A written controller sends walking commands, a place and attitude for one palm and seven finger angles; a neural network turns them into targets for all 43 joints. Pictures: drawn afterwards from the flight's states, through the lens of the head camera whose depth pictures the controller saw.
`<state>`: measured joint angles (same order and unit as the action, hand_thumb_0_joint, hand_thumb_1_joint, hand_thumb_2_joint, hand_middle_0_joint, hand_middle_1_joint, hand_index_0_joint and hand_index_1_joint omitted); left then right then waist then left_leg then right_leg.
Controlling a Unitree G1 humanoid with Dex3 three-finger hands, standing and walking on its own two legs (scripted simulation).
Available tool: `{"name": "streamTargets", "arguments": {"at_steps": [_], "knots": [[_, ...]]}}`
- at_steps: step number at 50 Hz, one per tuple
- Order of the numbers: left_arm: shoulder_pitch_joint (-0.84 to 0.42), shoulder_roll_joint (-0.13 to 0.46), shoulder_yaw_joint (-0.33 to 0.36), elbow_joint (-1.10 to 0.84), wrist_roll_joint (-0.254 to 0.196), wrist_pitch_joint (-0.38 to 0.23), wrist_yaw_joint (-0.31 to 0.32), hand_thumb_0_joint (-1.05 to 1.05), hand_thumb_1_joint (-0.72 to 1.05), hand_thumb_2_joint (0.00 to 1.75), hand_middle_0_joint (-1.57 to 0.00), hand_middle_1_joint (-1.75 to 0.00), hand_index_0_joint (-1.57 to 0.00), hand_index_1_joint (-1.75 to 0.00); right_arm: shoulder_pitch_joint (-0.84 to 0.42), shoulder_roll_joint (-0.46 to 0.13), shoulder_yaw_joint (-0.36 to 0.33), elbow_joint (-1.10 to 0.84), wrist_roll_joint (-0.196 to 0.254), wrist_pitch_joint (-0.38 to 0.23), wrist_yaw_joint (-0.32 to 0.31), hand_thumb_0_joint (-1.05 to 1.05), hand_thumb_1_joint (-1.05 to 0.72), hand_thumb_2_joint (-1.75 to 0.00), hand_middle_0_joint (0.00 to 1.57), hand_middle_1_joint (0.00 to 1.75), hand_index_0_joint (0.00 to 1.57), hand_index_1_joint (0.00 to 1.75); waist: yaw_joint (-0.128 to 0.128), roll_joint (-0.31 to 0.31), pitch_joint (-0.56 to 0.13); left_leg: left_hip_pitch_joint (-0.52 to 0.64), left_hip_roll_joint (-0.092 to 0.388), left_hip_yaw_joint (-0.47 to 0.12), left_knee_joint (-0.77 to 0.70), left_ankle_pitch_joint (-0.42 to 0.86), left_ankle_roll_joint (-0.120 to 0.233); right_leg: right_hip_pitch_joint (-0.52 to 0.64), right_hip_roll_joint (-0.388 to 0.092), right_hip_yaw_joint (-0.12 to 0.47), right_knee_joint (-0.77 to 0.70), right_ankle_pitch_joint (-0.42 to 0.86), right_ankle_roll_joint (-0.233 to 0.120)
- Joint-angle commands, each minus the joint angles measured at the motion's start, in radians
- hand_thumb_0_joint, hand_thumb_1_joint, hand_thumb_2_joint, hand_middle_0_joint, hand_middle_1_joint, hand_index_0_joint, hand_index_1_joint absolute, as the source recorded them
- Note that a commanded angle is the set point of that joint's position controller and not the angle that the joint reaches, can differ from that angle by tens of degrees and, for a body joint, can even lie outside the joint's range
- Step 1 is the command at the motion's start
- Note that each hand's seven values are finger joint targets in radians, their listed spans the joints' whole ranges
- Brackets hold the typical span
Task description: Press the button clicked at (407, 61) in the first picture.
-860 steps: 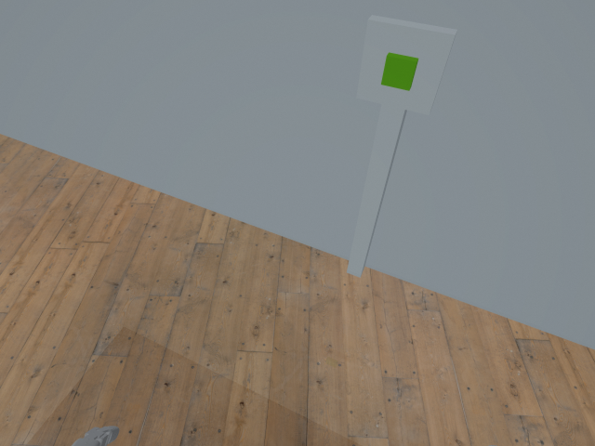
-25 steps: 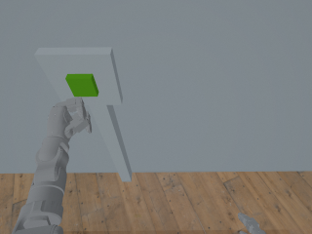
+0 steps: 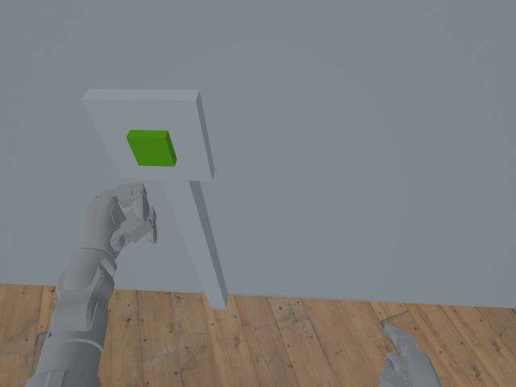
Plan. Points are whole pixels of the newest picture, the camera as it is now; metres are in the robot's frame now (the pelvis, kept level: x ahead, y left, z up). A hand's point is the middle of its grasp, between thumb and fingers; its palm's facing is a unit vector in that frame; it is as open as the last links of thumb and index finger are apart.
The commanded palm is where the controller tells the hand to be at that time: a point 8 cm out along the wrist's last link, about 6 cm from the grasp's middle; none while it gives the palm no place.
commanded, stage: draw the hand back to the body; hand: left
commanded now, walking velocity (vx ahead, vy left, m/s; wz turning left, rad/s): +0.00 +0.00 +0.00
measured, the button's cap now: (153, 147) +0.47 +0.21 +0.12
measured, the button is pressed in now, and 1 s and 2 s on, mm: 0 0 0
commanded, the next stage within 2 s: step back with the hand held close in 1.36 s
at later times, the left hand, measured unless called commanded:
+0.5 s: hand (95, 261) +0.24 +0.22 +0.14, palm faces +0.19 -0.96 -0.20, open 3.1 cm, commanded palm +0.20 +0.26 +0.15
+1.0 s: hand (28, 285) +0.19 +0.25 +0.17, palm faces +0.38 -0.85 -0.37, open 3.1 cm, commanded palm +0.14 +0.30 +0.19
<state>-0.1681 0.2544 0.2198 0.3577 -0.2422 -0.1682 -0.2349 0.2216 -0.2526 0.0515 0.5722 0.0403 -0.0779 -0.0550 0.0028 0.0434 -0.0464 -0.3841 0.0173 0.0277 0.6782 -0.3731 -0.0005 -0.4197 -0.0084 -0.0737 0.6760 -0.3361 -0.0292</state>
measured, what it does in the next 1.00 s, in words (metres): stands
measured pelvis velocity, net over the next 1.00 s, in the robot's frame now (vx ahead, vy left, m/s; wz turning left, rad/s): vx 0.00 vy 0.02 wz -0.01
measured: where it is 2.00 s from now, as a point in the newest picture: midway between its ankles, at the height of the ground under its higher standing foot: outside the picture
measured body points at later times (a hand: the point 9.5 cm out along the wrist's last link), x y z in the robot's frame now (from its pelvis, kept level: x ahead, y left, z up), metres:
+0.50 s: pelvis -0.02 +0.00 +0.01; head -0.03 -0.02 +0.46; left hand +0.23 +0.27 +0.15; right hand +0.18 -0.22 -0.06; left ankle -0.02 +0.12 -0.72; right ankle +0.01 -0.10 -0.72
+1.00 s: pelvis +0.00 +0.02 +0.02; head -0.02 +0.00 +0.47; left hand +0.17 +0.30 +0.19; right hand +0.19 -0.19 -0.06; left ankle -0.02 +0.12 -0.72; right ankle +0.01 -0.10 -0.72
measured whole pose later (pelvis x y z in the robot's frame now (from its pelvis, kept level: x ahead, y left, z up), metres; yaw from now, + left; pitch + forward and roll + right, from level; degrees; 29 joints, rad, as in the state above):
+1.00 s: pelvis +0.00 +0.02 +0.02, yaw -1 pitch -5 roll -1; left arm 0.49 0.30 0.24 -0.42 -0.05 -0.09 0.11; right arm 0.20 -0.22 0.03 0.63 -0.01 -0.10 -0.06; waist 0.07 0.07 0.03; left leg -0.05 0.00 0.05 0.40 -0.27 0.03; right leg -0.08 -0.01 -0.05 0.38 -0.21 0.00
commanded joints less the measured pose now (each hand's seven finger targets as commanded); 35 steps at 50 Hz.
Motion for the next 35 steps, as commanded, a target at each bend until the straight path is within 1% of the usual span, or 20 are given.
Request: {"name": "streamTargets", "arguments": {"at_steps": [1,3,5,7,11,15,16,19,20,21,22,23,24,25,26,28,29,30,34,35], "knots": [[-0.155,0.204,0.108,-0.296,-0.044,-0.070,-0.021,0.00,0.90,0.90,-1.30,-1.50,-1.30,-1.50,-0.060,-0.115,-0.051,-0.157,0.002,-0.066,-0.011,0.00,-0.90,-0.90,0.20,0.30,0.20,0.30,0.023,-0.053,-0.300,0.062,-0.024,-0.014,-0.091,0.329,0.024,0.264,0.001,0.057,-0.077,0.447,0.013],[-0.101,0.213,0.127,-0.324,-0.055,-0.053,-0.029,0.00,0.90,0.90,-1.30,-1.50,-1.30,-1.50,-0.067,-0.115,-0.051,-0.159,0.006,-0.070,-0.012,0.00,-0.90,-0.90,0.20,0.30,0.20,0.30,0.027,-0.037,-0.268,0.062,-0.026,-0.008,-0.105,0.317,0.024,0.265,-0.001,0.057,-0.090,0.443,0.015],[-0.038,0.215,0.135,-0.351,-0.065,-0.033,-0.036,0.00,0.90,0.90,-1.30,-1.50,-1.30,-1.50,-0.075,-0.118,-0.053,-0.164,0.008,-0.076,-0.013,0.00,-0.90,-0.90,0.20,0.30,0.20,0.30,0.027,-0.088,-0.236,0.055,-0.021,-0.008,-0.113,0.303,0.027,0.266,0.000,0.057,-0.103,0.425,0.020],[-0.045,0.199,0.114,-0.406,-0.067,-0.012,-0.043,0.00,0.90,0.90,-1.30,-1.50,-1.30,-1.50,-0.085,-0.116,-0.050,-0.166,0.013,-0.085,-0.015,0.00,-0.90,-0.90,0.20,0.30,0.20,0.30,0.023,-0.012,-0.199,0.067,-0.025,-0.007,-0.129,0.265,0.025,0.233,-0.001,0.056,-0.124,0.360,0.017],[-0.030,0.216,0.131,-0.470,-0.077,0.020,-0.041,0.00,0.90,0.90,-1.30,-1.50,-1.30,-1.50,-0.096,-0.120,-0.049,-0.164,0.013,-0.109,-0.030,0.00,-0.90,-0.90,0.20,0.30,0.20,0.30,0.017,-0.047,-0.163,0.075,-0.023,-0.017,-0.143,0.202,0.028,0.214,0.001,0.063,-0.163,0.248,0.020],[-0.044,0.214,0.117,-0.538,-0.080,0.031,-0.046,0.00,0.90,0.90,-1.30,-1.50,-1.30,-1.50,-0.105,-0.117,-0.044,-0.158,0.014,-0.139,-0.044,0.00,-0.90,-0.90,0.20,0.30,0.20,0.30,0.009,-0.024,-0.146,0.105,-0.024,-0.025,-0.153,0.164,0.029,0.197,0.002,0.066,-0.192,0.163,0.018],[-0.021,0.208,0.118,-0.551,-0.081,0.036,-0.048,0.00,0.90,0.90,-1.30,-1.50,-1.30,-1.50,-0.109,-0.114,-0.042,-0.159,0.014,-0.149,-0.045,0.00,-0.90,-0.90,0.20,0.30,0.20,0.30,0.021,-0.003,-0.151,0.112,-0.024,-0.027,-0.159,0.165,0.028,0.205,0.000,0.067,-0.194,0.164,0.016],[0.034,0.207,0.122,-0.565,-0.083,0.060,-0.050,0.00,0.90,0.90,-1.30,-1.50,-1.30,-1.50,-0.109,-0.113,-0.038,-0.151,0.018,-0.166,-0.051,0.00,-0.90,-0.90,0.20,0.30,0.20,0.30,0.025,-0.002,-0.128,0.126,-0.023,-0.035,-0.176,0.164,0.025,0.201,0.004,0.047,-0.202,0.160,0.014],[0.067,0.288,0.109,-0.644,0.054,0.038,0.100,0.00,0.90,0.90,-1.30,-1.50,-1.30,-1.50,-0.123,-0.108,-0.052,-0.125,-0.012,-0.162,-0.053,0.00,-0.90,-0.90,0.20,0.30,0.20,0.30,0.039,-0.081,-0.049,0.114,-0.019,-0.023,-0.204,0.142,0.036,0.197,-0.017,0.087,-0.293,0.093,0.016],[0.118,0.200,0.063,-0.645,0.072,0.034,0.169,0.00,0.90,0.90,-1.30,-1.50,-1.30,-1.50,-0.142,-0.095,-0.047,-0.123,-0.017,-0.162,-0.052,0.00,-0.90,-0.90,0.20,0.30,0.20,0.30,0.025,-0.081,-0.003,0.131,-0.018,-0.021,-0.220,0.115,0.035,0.190,-0.028,0.089,-0.325,0.040,0.020],[0.177,0.174,0.032,-0.656,0.099,0.034,0.215,0.00,0.90,0.90,-1.30,-1.50,-1.30,-1.50,-0.138,-0.092,-0.044,-0.113,-0.019,-0.157,-0.049,0.00,-0.90,-0.90,0.20,0.30,0.20,0.30,0.028,-0.056,0.003,0.157,-0.014,-0.023,-0.236,0.116,0.036,0.206,-0.029,0.080,-0.328,0.043,0.018],[0.215,0.183,0.044,-0.684,0.118,0.031,0.250,0.00,0.90,0.90,-1.30,-1.50,-1.30,-1.50,-0.137,-0.091,-0.044,-0.108,-0.020,-0.149,-0.047,0.00,-0.90,-0.90,0.20,0.30,0.20,0.30,0.033,-0.022,-0.017,0.183,-0.011,-0.022,-0.255,0.132,0.035,0.232,-0.024,0.070,-0.325,0.066,0.014],[0.222,0.183,0.038,-0.721,0.135,0.024,0.275,0.00,0.90,0.90,-1.30,-1.50,-1.30,-1.50,-0.140,-0.087,-0.042,-0.107,-0.023,-0.142,-0.044,0.00,-0.90,-0.90,0.20,0.30,0.20,0.30,0.033,0.003,-0.032,0.206,-0.011,-0.022,-0.274,0.150,0.033,0.253,-0.021,0.063,-0.320,0.096,0.011],[0.250,0.193,0.043,-0.740,0.144,0.020,0.291,0.00,0.90,0.90,-1.30,-1.50,-1.30,-1.50,-0.143,-0.090,-0.044,-0.100,-0.028,-0.137,-0.042,0.00,-0.90,-0.90,0.20,0.30,0.20,0.30,0.037,-0.029,-0.043,0.215,-0.008,-0.023,-0.286,0.170,0.035,0.281,-0.016,0.062,-0.326,0.118,0.011],[0.256,0.195,0.044,-0.762,0.156,0.017,0.306,0.00,0.90,0.90,-1.30,-1.50,-1.30,-1.50,-0.147,-0.086,-0.042,-0.103,-0.029,-0.129,-0.040,0.00,-0.90,-0.90,0.20,0.30,0.20,0.30,0.038,0.003,-0.044,0.228,-0.005,-0.022,-0.300,0.176,0.033,0.292,-0.017,0.063,-0.327,0.123,0.010],[0.260,0.201,0.053,-0.785,0.172,0.012,0.329,0.00,0.90,0.90,-1.30,-1.50,-1.30,-1.50,-0.151,-0.080,-0.043,-0.098,-0.033,-0.120,-0.039,0.00,-0.90,-0.90,0.20,0.30,0.20,0.30,0.035,0.015,-0.036,0.250,-0.005,-0.022,-0.322,0.186,0.031,0.309,-0.015,0.059,-0.337,0.136,0.008],[0.283,0.194,0.053,-0.787,0.177,0.012,0.336,0.00,0.90,0.90,-1.30,-1.50,-1.30,-1.50,-0.154,-0.078,-0.043,-0.098,-0.035,-0.115,-0.039,0.00,-0.90,-0.90,0.20,0.30,0.20,0.30,0.037,0.019,-0.028,0.255,-0.004,-0.022,-0.328,0.195,0.030,0.314,-0.013,0.056,-0.340,0.142,0.007],[0.289,0.200,0.054,-0.795,0.180,0.013,0.340,0.00,0.90,0.90,-1.30,-1.50,-1.30,-1.50,-0.160,-0.082,-0.044,-0.094,-0.038,-0.110,-0.039,0.00,-0.90,-0.90,0.20,0.30,0.20,0.30,0.037,-0.016,-0.011,0.258,-0.002,-0.022,-0.332,0.196,0.032,0.314,-0.009,0.056,-0.357,0.135,0.009],[0.331,0.186,0.055,-0.852,0.194,0.008,0.354,0.00,0.90,0.90,-1.30,-1.50,-1.30,-1.50,-0.164,-0.075,-0.046,-0.095,-0.042,-0.100,-0.035,0.00,-0.90,-0.90,0.20,0.30,0.20,0.30,0.041,0.021,-0.027,0.288,-0.002,-0.029,-0.350,0.244,0.027,0.352,-0.008,0.048,-0.348,0.183,0.005],[0.365,0.188,0.058,-0.845,0.195,0.011,0.354,0.00,0.90,0.90,-1.30,-1.50,-1.30,-1.50,-0.169,-0.078,-0.045,-0.093,-0.045,-0.098,-0.034,0.00,-0.90,-0.90,0.20,0.30,0.20,0.30,0.046,-0.001,-0.007,0.285,0.001,-0.032,-0.354,0.246,0.027,0.351,-0.004,0.049,-0.357,0.181,0.005]]}}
